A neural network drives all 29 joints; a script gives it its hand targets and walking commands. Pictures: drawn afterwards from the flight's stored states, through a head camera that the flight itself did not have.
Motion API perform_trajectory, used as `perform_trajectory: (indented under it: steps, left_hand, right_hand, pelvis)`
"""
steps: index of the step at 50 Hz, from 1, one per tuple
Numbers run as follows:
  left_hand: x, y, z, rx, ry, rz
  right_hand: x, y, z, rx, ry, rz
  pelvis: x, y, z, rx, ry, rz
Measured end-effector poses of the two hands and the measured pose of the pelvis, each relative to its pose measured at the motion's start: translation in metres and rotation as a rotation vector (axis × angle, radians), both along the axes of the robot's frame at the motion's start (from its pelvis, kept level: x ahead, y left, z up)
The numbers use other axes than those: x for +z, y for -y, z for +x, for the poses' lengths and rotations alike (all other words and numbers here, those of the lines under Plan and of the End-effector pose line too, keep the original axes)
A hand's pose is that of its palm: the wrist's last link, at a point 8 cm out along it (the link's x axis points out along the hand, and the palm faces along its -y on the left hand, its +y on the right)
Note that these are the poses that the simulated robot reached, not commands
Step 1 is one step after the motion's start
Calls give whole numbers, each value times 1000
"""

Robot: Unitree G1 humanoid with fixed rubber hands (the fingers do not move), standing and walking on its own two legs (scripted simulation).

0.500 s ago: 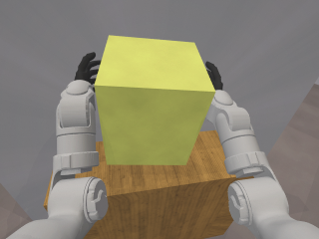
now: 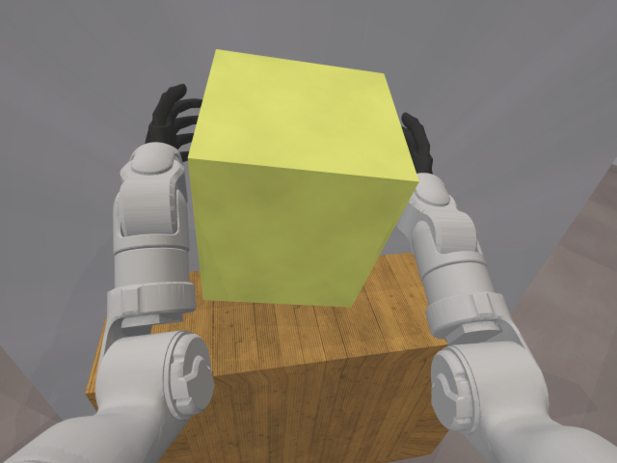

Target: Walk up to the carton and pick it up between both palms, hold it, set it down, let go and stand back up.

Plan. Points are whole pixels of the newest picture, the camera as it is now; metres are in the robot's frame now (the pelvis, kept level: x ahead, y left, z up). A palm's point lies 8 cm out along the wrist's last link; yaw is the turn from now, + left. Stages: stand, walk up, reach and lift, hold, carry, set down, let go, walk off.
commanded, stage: set down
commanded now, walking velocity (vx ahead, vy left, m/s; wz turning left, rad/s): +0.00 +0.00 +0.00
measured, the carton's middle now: (290, 190) +0.39 +0.01 +0.20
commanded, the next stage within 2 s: none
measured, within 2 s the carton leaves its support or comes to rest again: neither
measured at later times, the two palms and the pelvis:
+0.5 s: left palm (174, 195) +0.40 +0.16 +0.19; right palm (392, 216) +0.39 -0.14 +0.16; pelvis +0.02 +0.00 +0.00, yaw +1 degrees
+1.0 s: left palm (182, 208) +0.41 +0.16 +0.16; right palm (388, 226) +0.40 -0.14 +0.13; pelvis +0.02 +0.00 +0.00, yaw +1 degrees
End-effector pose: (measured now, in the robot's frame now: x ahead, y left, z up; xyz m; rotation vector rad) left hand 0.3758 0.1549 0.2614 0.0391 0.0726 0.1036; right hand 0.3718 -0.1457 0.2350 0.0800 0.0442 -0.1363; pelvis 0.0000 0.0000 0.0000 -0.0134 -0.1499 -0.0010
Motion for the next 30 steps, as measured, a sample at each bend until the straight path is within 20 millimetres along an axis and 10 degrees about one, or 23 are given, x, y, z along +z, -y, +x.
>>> perform_trajectory:
  steps: [17,30]
  left_hand:
    - [-66,-8,14,-7,-31,35]
    - [-69,-4,26,-9,-39,27]
  right_hand:
    - [-75,-9,11,-4,4,-34]
    - [-72,-5,21,-14,2,-53]
  pelvis:
    - [0,-1,12,24,-1,-4]
    - [1,-5,15,16,-21,-5]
